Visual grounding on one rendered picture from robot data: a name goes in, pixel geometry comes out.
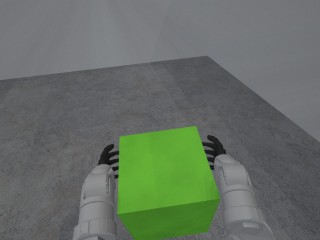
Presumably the carton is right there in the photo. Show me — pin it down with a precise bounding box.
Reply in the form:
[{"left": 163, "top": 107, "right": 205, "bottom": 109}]
[{"left": 117, "top": 126, "right": 221, "bottom": 240}]

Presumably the left robot forearm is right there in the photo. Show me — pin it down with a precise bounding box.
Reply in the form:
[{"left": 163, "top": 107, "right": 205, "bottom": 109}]
[{"left": 72, "top": 164, "right": 117, "bottom": 240}]

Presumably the right robot forearm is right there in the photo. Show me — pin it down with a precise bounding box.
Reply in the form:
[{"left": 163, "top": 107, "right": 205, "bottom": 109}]
[{"left": 214, "top": 154, "right": 276, "bottom": 240}]

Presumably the left robot hand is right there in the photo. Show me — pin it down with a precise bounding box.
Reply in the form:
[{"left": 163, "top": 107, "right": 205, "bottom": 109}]
[{"left": 98, "top": 144, "right": 119, "bottom": 179}]

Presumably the right robot hand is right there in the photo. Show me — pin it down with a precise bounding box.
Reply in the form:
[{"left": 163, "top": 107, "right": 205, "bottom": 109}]
[{"left": 202, "top": 135, "right": 226, "bottom": 170}]

